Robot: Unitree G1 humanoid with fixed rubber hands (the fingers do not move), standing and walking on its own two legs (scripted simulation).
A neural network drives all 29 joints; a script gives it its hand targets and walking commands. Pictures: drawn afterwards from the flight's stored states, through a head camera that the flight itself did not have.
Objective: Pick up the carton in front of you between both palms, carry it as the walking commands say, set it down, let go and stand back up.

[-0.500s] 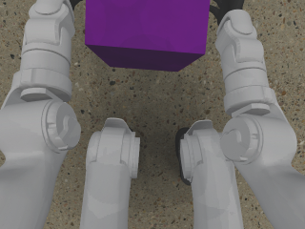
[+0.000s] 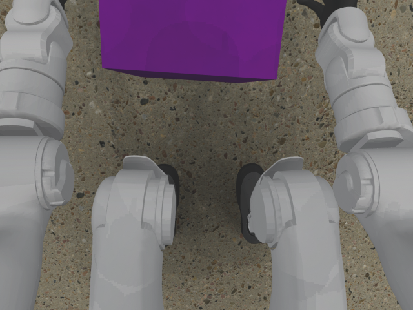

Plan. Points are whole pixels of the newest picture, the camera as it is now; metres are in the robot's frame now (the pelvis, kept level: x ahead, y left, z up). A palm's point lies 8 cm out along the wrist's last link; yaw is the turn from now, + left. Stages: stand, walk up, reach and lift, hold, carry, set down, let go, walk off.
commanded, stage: set down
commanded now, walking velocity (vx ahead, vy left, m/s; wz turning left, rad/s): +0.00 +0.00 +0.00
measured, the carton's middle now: (193, 11) +0.54 +0.05 -0.24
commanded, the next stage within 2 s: let go in 1.06 s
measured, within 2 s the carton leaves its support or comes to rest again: neither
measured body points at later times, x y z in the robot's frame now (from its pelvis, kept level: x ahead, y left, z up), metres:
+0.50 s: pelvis +0.00 +0.00 +0.09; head +0.34 +0.03 +0.39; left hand +0.56 +0.25 -0.02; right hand +0.56 -0.14 -0.02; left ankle +0.10 +0.11 -0.33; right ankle +0.11 -0.12 -0.33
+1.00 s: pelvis +0.02 +0.00 +0.23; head +0.34 +0.03 +0.55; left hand +0.56 +0.26 +0.13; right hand +0.56 -0.15 +0.13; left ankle +0.10 +0.11 -0.33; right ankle +0.11 -0.12 -0.33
